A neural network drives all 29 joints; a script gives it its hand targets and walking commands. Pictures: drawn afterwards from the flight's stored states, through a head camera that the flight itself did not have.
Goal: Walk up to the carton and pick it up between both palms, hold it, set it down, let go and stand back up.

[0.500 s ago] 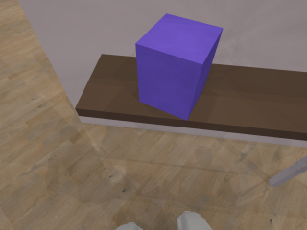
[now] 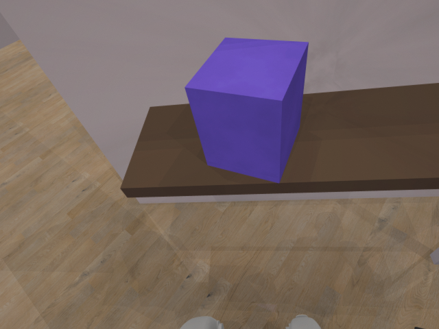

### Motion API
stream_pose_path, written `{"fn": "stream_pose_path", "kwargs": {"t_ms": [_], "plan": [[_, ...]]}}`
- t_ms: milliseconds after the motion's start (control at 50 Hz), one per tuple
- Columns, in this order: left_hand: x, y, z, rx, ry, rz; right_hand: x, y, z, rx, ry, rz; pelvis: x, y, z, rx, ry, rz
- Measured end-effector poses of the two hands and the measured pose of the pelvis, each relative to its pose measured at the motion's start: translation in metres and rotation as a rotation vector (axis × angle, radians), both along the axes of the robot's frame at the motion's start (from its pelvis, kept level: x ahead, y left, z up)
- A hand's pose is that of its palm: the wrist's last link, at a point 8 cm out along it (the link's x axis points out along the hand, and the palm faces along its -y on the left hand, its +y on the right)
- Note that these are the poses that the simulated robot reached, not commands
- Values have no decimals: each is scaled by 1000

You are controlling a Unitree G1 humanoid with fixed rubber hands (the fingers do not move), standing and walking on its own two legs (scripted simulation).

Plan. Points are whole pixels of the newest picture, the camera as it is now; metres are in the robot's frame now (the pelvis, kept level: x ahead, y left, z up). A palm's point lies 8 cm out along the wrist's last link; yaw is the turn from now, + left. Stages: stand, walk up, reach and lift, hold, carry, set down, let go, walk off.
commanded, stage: walk up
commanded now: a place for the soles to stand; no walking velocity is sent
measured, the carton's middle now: (252, 110) +0.60 -0.05 +0.04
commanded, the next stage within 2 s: none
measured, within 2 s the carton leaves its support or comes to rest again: neither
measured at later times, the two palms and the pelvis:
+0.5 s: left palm (67, 327) +0.16 +0.36 -0.11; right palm out of the picture +0.06 -0.23 -0.12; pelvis +0.04 +0.06 -0.01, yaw -2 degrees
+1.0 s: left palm (47, 324) +0.16 +0.39 -0.09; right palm out of the picture +0.07 -0.24 -0.13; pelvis +0.06 +0.08 +0.00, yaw -5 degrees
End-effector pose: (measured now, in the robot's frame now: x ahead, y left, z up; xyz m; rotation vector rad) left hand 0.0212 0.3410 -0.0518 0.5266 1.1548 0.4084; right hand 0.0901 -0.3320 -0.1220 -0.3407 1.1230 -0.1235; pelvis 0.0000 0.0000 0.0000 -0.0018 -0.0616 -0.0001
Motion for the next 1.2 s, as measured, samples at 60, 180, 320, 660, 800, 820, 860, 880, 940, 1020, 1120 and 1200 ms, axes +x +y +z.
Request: {"fn": "stream_pose_path", "kwargs": {"t_ms": [60, 180, 320, 660, 800, 820, 860, 880, 940, 1020, 1120, 1200], "plan": [[5, 29, -3, 5, -12, 10, 0, 21, -3, -12, 16, 5, 2, 26, -4, -7, 6, 5], [36, 70, -26, -18, 12, -19, -18, 70, -11, -6, 39, -59, 9, 67, -14, -8, 4, -21], [90, 64, -42, -113, -25, -97, -37, 109, -5, 6, 112, -163, 28, 77, -5, -20, 11, -31], [147, -5, -50, -183, -59, -181, 2, 70, -1, 1, 41, -199, 58, 41, -4, 33, 5, -73], [143, 16, -32, -126, -45, -171, 7, 63, -3, -11, 21, -181, 60, 52, -3, 37, 1, -92], [143, 21, -30, -121, -47, -165, 5, 64, -4, -15, 30, -180, 60, 56, -3, 33, 2, -91], [141, 31, -30, -117, -44, -152, 1, 68, -6, -22, 52, -179, 60, 63, -4, 24, 7, -88], [140, 36, -31, -117, -37, -147, -2, 71, -7, -27, 64, -180, 60, 68, -5, 18, 10, -87], [138, 48, -35, -123, -3, -134, -13, 83, -8, -30, 103, -196, 61, 79, -4, 9, 10, -93], [145, 51, -38, -135, 6, -140, -19, 95, -6, -20, 137, -222, 66, 82, -2, 5, 16, -93], [151, 40, -45, -160, -9, -158, -12, 99, -4, -6, 126, -228, 70, 76, -2, 13, 21, -93], [152, 39, -46, -174, -12, -179, -2, 101, 2, -13, 90, -216, 69, 80, 0, 14, 22, -93]]}}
